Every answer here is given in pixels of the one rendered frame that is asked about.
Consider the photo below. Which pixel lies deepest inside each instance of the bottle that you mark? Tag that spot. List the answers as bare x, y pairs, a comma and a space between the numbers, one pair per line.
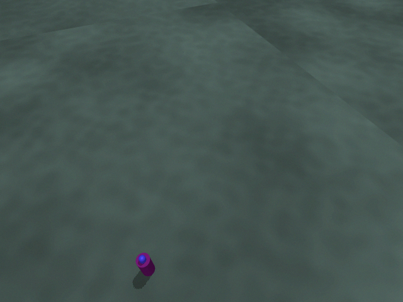
145, 264

